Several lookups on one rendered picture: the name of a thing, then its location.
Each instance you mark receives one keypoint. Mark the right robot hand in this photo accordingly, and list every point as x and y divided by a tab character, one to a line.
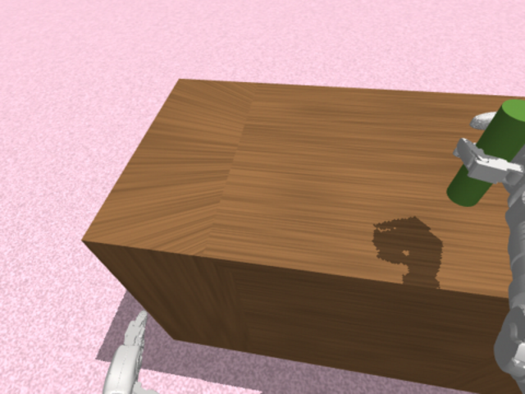
488	168

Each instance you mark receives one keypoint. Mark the can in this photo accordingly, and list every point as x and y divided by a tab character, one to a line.
503	138

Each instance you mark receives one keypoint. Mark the right robot arm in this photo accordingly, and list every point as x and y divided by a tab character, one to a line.
509	347

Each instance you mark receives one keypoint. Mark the left robot hand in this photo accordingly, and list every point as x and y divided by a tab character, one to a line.
122	375

